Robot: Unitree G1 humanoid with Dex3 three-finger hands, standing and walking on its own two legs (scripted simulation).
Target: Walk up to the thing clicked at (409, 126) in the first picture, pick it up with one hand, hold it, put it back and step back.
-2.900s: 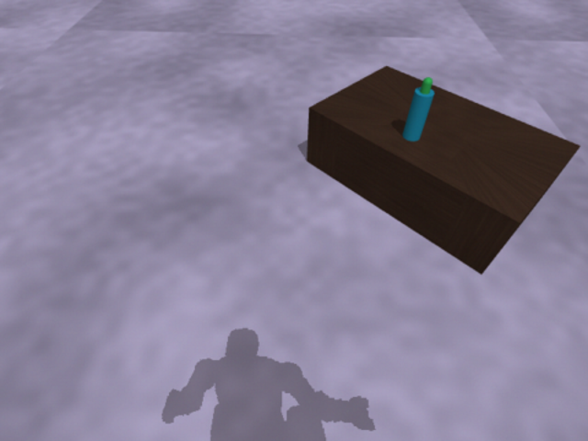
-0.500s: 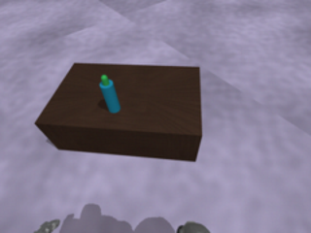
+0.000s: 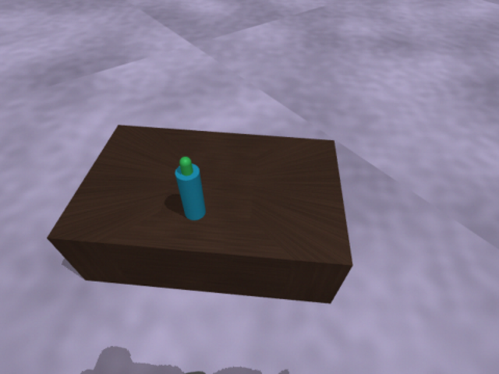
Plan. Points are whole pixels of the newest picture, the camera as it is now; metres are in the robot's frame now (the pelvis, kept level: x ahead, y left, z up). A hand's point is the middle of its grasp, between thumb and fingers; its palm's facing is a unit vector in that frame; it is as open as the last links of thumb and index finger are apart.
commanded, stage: walk up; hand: left
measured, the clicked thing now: (190, 187) +0.71 +0.22 -0.28
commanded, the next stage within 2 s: stand in 1.92 s
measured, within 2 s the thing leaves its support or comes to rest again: neither
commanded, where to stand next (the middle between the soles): +0.22 +0.04 m, yaw -3 degrees
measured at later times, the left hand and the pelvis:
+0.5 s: hand (91, 313) +0.24 +0.30 -0.09, palm faces -0.08 -0.89 -0.45, open 7.4 cm; pelvis +0.12 +0.04 +0.02, yaw -3 degrees
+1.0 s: hand (76, 334) +0.22 +0.34 -0.15, palm faces -0.06 -0.94 -0.32, open 7.4 cm; pelvis +0.15 +0.08 +0.01, yaw -3 degrees
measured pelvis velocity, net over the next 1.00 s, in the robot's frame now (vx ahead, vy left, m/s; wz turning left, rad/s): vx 0.15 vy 0.08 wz -0.06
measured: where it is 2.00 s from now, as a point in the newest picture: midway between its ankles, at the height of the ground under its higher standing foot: outside the picture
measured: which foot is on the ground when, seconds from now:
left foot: down 0.00-0.34, up 0.36-0.64, down 0.66-1.00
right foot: up 0.00-0.30, down 0.32-1.00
